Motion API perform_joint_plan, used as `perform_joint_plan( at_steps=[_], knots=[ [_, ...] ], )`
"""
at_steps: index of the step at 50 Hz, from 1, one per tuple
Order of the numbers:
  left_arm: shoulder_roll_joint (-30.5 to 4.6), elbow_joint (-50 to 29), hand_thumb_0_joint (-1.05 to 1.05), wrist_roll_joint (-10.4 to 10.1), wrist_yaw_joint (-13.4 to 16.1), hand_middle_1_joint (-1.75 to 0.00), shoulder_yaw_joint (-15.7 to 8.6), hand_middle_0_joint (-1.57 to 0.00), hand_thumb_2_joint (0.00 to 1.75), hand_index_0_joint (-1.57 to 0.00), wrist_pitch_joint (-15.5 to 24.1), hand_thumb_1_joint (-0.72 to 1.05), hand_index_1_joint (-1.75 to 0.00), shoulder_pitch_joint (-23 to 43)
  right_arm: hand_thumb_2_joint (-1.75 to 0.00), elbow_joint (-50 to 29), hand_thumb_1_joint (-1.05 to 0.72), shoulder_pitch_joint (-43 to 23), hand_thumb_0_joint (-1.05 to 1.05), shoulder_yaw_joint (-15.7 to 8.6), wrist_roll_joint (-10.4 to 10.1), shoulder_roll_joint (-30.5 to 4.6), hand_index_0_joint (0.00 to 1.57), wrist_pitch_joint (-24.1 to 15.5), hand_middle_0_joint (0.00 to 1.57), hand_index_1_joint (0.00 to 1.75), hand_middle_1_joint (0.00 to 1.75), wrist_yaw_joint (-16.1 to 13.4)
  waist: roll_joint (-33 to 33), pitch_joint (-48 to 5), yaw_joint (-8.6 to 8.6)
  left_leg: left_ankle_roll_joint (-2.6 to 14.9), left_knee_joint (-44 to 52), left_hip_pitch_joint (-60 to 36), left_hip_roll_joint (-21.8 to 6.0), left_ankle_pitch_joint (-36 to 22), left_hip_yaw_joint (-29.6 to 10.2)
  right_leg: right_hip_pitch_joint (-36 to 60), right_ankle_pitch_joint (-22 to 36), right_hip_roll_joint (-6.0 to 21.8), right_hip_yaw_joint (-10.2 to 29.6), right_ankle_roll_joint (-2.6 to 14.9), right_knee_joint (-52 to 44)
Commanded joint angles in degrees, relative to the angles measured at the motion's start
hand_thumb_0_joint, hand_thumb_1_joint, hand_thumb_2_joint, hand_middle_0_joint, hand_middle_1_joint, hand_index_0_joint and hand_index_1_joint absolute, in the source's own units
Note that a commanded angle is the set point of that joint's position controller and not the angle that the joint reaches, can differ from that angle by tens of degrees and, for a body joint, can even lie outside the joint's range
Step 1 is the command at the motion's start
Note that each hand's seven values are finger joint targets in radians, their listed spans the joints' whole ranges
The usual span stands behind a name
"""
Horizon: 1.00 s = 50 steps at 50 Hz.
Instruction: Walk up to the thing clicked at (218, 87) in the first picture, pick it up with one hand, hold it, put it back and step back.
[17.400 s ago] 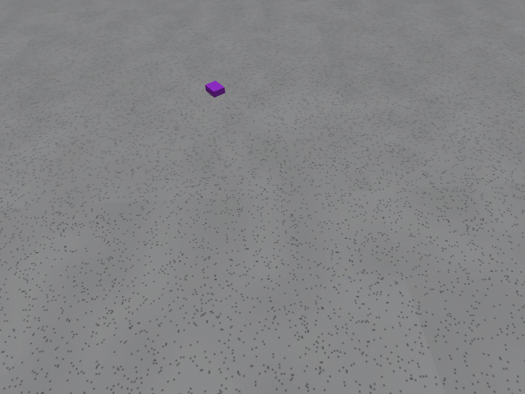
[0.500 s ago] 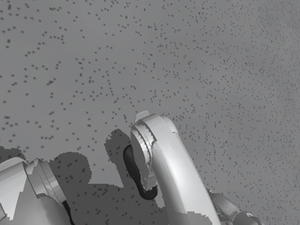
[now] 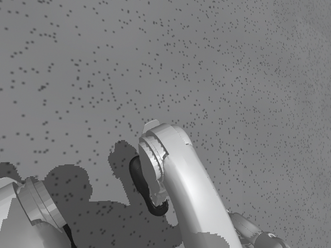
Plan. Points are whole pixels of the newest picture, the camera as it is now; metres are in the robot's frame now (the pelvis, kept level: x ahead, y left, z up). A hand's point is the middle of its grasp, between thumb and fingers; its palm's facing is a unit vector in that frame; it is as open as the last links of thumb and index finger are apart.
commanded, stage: close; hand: left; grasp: from above
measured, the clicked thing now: out of the picture +0.46 +0.34 -0.29
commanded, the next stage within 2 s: settle in 1.30 s
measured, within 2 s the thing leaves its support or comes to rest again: leaves its support in 1.70 s
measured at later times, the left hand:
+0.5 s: hand out of the picture +0.44 +0.33 -0.26, palm faces -0.43 -0.19 -0.88, open 11.8 cm
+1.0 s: hand out of the picture +0.44 +0.33 -0.26, palm faces -0.43 -0.19 -0.88, open 11.4 cm
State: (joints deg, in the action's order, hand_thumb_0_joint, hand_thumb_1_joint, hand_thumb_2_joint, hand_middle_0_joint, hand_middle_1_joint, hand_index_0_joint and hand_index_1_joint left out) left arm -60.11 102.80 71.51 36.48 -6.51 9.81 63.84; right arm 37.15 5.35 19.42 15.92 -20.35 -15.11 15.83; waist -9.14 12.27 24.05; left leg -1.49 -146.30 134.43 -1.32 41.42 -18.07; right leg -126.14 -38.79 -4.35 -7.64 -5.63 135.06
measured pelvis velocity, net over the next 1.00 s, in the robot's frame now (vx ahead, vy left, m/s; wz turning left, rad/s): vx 0.00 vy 0.00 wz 0.00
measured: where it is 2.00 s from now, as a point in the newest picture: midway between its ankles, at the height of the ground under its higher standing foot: (113, 221)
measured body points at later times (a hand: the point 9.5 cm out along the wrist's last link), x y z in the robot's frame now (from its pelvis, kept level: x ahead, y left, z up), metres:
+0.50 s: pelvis +0.00 +0.00 +0.00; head +0.28 +0.14 +0.32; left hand +0.46 +0.33 -0.21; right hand +0.05 -0.24 -0.04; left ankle +0.06 +0.13 -0.27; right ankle +0.12 -0.14 -0.27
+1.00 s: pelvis +0.00 +0.00 +0.01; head +0.28 +0.14 +0.32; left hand +0.46 +0.33 -0.21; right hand +0.05 -0.25 -0.04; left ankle +0.06 +0.13 -0.27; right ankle +0.12 -0.13 -0.27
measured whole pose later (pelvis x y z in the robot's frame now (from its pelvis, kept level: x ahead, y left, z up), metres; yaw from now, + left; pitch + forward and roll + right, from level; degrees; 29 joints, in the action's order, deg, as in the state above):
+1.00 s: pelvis +0.00 +0.00 +0.01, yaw +0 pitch +27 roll -16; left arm -61.0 101.7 69.8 35.6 -5.4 9.3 64.0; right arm 35.7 5.4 20.3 15.4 -20.8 -14.2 14.9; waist -9.1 12.6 24.2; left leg -1.1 -145.0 134.0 -1.6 40.6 -18.0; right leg -125.5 -37.8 -4.2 -7.9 -5.5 133.4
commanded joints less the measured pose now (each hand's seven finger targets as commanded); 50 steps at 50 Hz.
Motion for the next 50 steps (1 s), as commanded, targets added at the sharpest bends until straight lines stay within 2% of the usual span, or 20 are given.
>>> perform_joint_plan(
  at_steps=[1, 2, 5, 6, 9, 15, 16, 17, 21, 22, 27, 31, 37, 38, 40, 43, 44, 46, 48, 50],
  knots=[
    [-11.7, -6.2, 0.0, -0.6, 2.5, -0.92, 0.4, -0.18, 0.86, -0.19, -0.4, -0.37, -0.91, 13.2, -0.9, 1.4, -0.89, 11.2, 0.0, -5.6, -0.4, -19.8, 0.2, -0.3, 0.2, 0.3, 0.3, -0.7, 33.0, -36.9, 3.28, 1.15, 14.5, -29.9, -2.5, -14.7, 7.8, 20.8, 17.8, -1.6, -9.1, 5.79, -10.4],
    [-12.0, -6.8, 0.0, -0.6, 2.6, -0.91, -0.2, -0.19, 0.83, -0.2, -0.3, -0.34, -0.9, 13.6, -0.9, 1.6, -0.89, 11.9, 0.0, -5.6, -0.3, -19.9, 0.2, -0.3, 0.2, 0.3, 0.3, -0.6, 33.6, -36.9, 3.43, 1.09, 15.0, -29.9, -2.5, -14.8, 7.5, 20.4, 17.6, -1.5, -9.4, 5.85, -10.3],
    [-10.6, -5.9, 0.0, -1.1, 2.3, -0.89, 0.6, -0.21, 0.81, -0.22, -0.4, -0.32, -0.88, 13.6, -0.9, 1.7, -0.89, 10.9, 0.0, -5.4, -0.6, -19.4, 0.2, -0.6, 0.2, 0.3, 0.3, -0.5, 33.1, -35.9, 3.51, 0.8, 15.1, -30.2, -2.7, -14.2, 6.9, 19.0, 17.2, -1.4, -9.5, 5.83, -9.8],
    [-10.3, -5.7, 0.0, -0.9, 1.9, -0.88, 1.4, -0.23, 0.8, -0.24, -0.4, -0.3, -0.86, 12.9, -0.9, 1.2, -0.89, 10.6, 0.0, -5.1, -0.5, -19.4, 0.2, -0.6, 0.2, 0.3, 0.3, -0.4, 33.0, -35.5, 4.05, 0.87, 15.0, -30.2, -2.6, -14.3, 7.0, 19.4, 17.4, -1.4, -9.6, 5.79, -9.8],
    [-12.0, -5.6, 0.0, -0.7, 2.2, -0.86, 0.5, -0.27, 0.76, -0.28, -0.2, -0.24, -0.84, 12.0, -0.9, 1.5, -0.89, 10.8, 0.0, -5.4, -0.7, -19.7, 0.2, -0.3, 0.2, 0.3, 0.3, -0.7, 33.1, -36.3, 3.07, 0.87, 15.6, -29.8, -2.6, -14.4, 7.4, 20.9, 17.5, -1.7, -9.2, 5.93, -10.6],
    [-11.0, -6.0, 0.0, -1.3, 2.6, -0.82, 0.8, -0.32, 0.68, -0.34, 0.2, -0.16, -0.79, 13.1, -0.9, 1.7, -0.89, 11.2, 0.0, -5.3, -0.5, -19.6, 0.2, 0.1, 0.2, 0.3, 0.3, -0.9, 33.4, -35.8, 3.68, 0.83, 15.7, -29.7, -2.7, -14.4, 7.0, 20.1, 17.5, -1.5, -9.6, 5.89, -10.6],
    [-9.8, -5.3, 0.0, -1.2, 2.1, -0.81, 1.7, -0.33, 0.67, -0.35, 0.0, -0.14, -0.78, 12.2, -0.9, 1.1, -0.89, 10.9, 0.0, -5.1, -0.2, -19.6, 0.2, -0.1, 0.2, 0.3, 0.3, -0.6, 33.0, -35.1, 4.04, 0.96, 15.1, -29.8, -2.7, -14.7, 7.1, 19.7, 17.9, -1.5, -9.6, 5.72, -10.4],
    [-10.4, -5.5, 0.0, -1.5, 2.4, -0.8, 1.2, -0.34, 0.69, -0.36, 0.1, -0.14, -0.78, 12.4, -0.9, 1.2, -0.89, 11.0, 0.0, -5.0, -0.2, -19.8, 0.2, 0.0, 0.2, 0.3, 0.3, -0.8, 32.4, -35.8, 4.07, 0.84, 15.9, -30.0, -2.8, -14.6, 6.6, 20.2, 17.6, -1.6, -9.9, 5.78, -10.8],
    [-10.6, -5.6, 0.0, -1.1, 2.0, -0.77, 1.8, -0.39, 0.61, -0.42, 0.1, -0.06, -0.74, 13.5, -0.9, 1.1, -0.89, 10.5, 0.0, -5.0, -0.4, -19.8, 0.2, -0.1, 0.2, 0.3, 0.3, -0.7, 33.9, -33.8, 3.97, 0.64, 16.4, -29.7, -2.7, -12.1, 6.5, 18.1, 15.3, -1.2, -9.9, 5.99, -10.3],
    [-10.4, -5.0, 0.0, -1.4, 1.8, -0.76, 2.1, -0.39, 0.62, -0.42, 0.0, -0.06, -0.73, 12.4, -0.9, 0.7, -0.89, 10.0, 0.0, -4.8, -0.2, -19.6, 0.2, -0.2, 0.2, 0.3, 0.3, -0.7, 32.5, -33.2, 3.96, 0.88, 16.1, -29.1, -2.6, -11.0, 6.9, 18.9, 14.8, -1.3, -9.6, 5.88, -10.9],
    [-10.7, -6.4, 0.0, -1.7, 1.7, -0.72, 1.9, -0.45, 0.58, -0.48, -0.3, 0.01, -0.69, 13.5, -0.9, 1.0, -0.89, 11.0, 0.0, -4.7, -0.6, -19.4, 0.2, -0.4, 0.2, 0.3, 0.3, -0.8, 31.8, -35.2, 3.72, 1.11, 15.6, -29.3, -2.6, -13.0, 7.1, 19.7, 16.5, -1.3, -9.3, 5.59, -11.3],
    [-11.7, -6.9, 0.0, -1.6, 1.9, -0.7, 0.7, -0.48, 0.54, -0.51, -0.5, 0.05, -0.66, 12.7, -0.9, 1.2, -0.89, 11.6, 0.0, -4.9, -0.6, -19.5, 0.2, 0.1, 0.2, 0.3, 0.3, -0.8, 33.3, -37.2, 3.25, 0.73, 16.3, -31.0, -3.0, -15.9, 6.7, 20.7, 18.5, -1.6, -9.6, 5.84, -11.0],
    [-11.4, -6.4, 0.0, -1.7, 1.3, -0.67, 1.1, -0.56, 0.58, -0.58, -0.8, 0.13, -0.65, 12.5, -0.9, 0.8, -0.89, 11.6, 0.0, -4.9, -0.8, -19.5, 0.2, 0.5, 0.2, 0.3, 0.3, -1.2, 32.9, -35.5, 3.61, 1.0, 16.1, -29.5, -2.7, -14.5, 7.2, 20.2, 17.4, -1.5, -9.3, 5.92, -11.4],
    [-10.7, -5.6, 0.0, -1.9, 1.0, -0.67, 1.9, -0.56, 0.58, -0.58, -0.9, 0.14, -0.65, 12.3, -0.9, 0.9, -0.89, 11.0, 0.0, -4.7, -0.9, -19.2, 0.2, 0.3, 0.2, 0.3, 0.3, -1.2, 32.1, -34.3, 3.91, 1.06, 15.7, -29.1, -2.6, -13.3, 7.5, 20.1, 16.7, -1.4, -9.2, 5.86, -11.3],
    [-12.0, -6.3, 0.0, -2.1, 0.9, -0.66, 1.1, -0.59, 0.6, -0.61, -0.7, 0.17, -0.65, 12.2, -0.9, 0.9, -0.89, 11.1, 0.0, -4.9, -1.1, -19.6, 0.2, 0.3, 0.2, 0.3, 0.3, -1.4, 32.8, -35.2, 3.42, 0.94, 16.2, -29.6, -2.7, -13.6, 7.3, 20.1, 16.5, -1.5, -9.1, 6.0, -11.4],
    [-11.4, -5.5, 0.0, -2.0, 0.9, -0.66, 1.6, -0.64, 0.59, -0.66, -0.7, 0.23, -0.63, 11.4, -0.9, 0.4, -0.89, 11.7, 0.0, -4.7, -0.8, -19.5, 0.2, 0.7, 0.2, 0.3, 0.3, -1.6, 31.2, -35.4, 3.62, 1.3, 16.1, -28.7, -2.6, -13.5, 7.6, 21.6, 16.8, -1.8, -9.0, 5.79, -12.4],
    [-10.9, -6.2, 0.0, -2.3, 0.7, -0.65, 1.8, -0.65, 0.57, -0.68, -0.5, 0.26, -0.63, 13.2, -0.9, 0.8, -0.89, 11.4, 0.0, -4.5, -1.0, -19.2, 0.2, 0.4, 0.2, 0.3, 0.3, -1.5, 31.7, -34.4, 3.79, 1.14, 16.0, -28.5, -2.6, -12.8, 7.2, 19.5, 16.0, -1.3, -9.3, 5.86, -11.4],
    [-12.3, -5.7, 0.0, -2.3, 0.4, -0.66, 1.4, -0.66, 0.59, -0.68, -0.6, 0.26, -0.64, 11.4, -0.9, 0.1, -0.89, 11.2, 0.0, -4.9, -1.0, -20.1, 0.2, 0.6, 0.2, 0.3, 0.3, -1.7, 31.6, -34.6, 3.43, 1.21, 16.4, -28.7, -2.6, -12.5, 7.3, 20.5, 15.8, -1.7, -9.0, 5.84, -12.2],
    [-12.5, -5.9, 0.0, -2.0, 0.4, -0.65, 1.1, -0.69, 0.56, -0.72, -0.5, 0.32, -0.62, 12.4, -0.9, 0.1, -0.89, 11.8, 0.0, -4.4, -0.9, -19.7, 0.2, 0.9, 0.2, 0.3, 0.3, -1.7, 31.4, -35.0, 3.75, 1.23, 16.4, -28.7, -2.7, -12.6, 7.0, 20.3, 15.7, -1.4, -9.3, 5.82, -11.8],
    [-12.4, -5.7, 0.0, -2.0, 0.4, -0.65, 1.2, -0.71, 0.6, -0.73, -0.4, 0.34, -0.63, 11.9, -0.9, 0.0, -0.89, 11.2, 0.0, -4.1, -1.0, -19.4, 0.2, 1.0, 0.2, 0.3, 0.3, -1.8, 31.4, -34.4, 3.32, 1.01, 16.4, -29.1, -2.7, -13.2, 6.7, 19.7, 16.1, -1.2, -9.4, 5.84, -11.0]
  ],
)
